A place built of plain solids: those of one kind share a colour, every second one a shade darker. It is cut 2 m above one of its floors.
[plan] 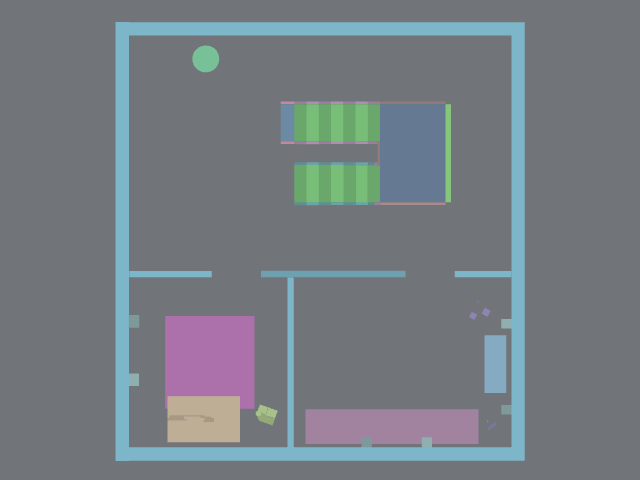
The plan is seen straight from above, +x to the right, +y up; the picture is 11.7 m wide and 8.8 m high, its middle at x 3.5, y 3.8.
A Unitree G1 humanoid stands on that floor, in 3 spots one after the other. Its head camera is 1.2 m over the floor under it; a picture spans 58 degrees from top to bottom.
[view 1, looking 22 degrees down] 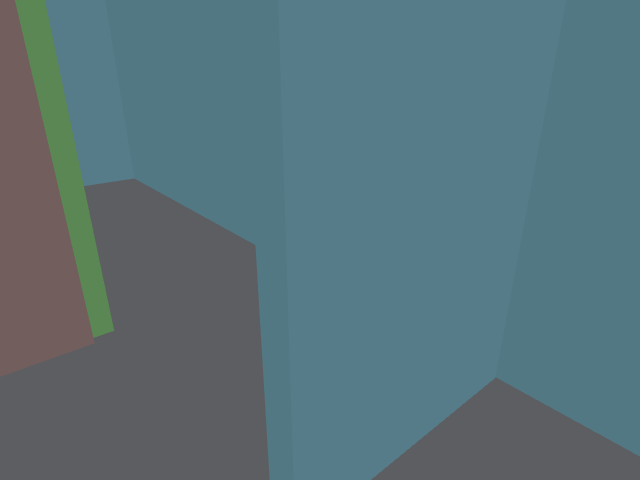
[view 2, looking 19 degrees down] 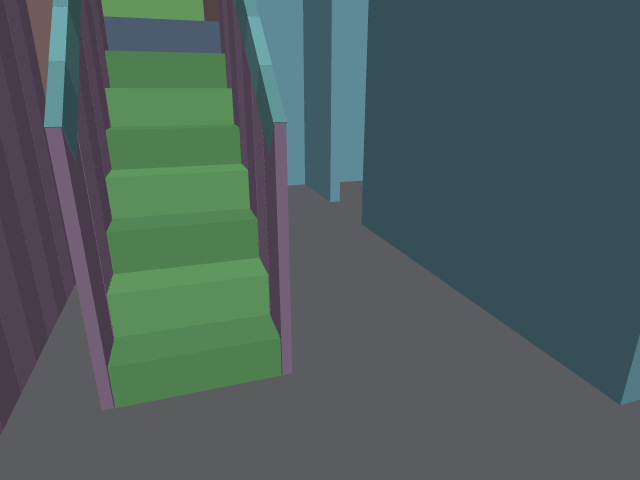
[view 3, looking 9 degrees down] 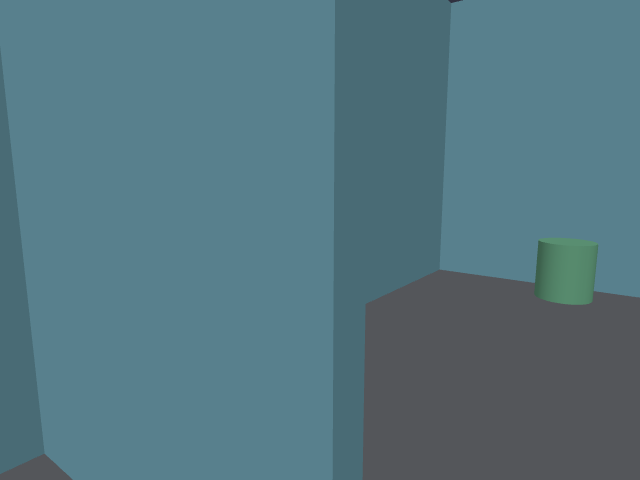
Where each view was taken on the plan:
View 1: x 5.52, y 2.48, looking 50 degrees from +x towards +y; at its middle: wall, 0.90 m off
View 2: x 1.43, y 4.83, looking -18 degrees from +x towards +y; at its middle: ground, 3.69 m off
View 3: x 1.97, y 2.48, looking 127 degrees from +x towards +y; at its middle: wall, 0.81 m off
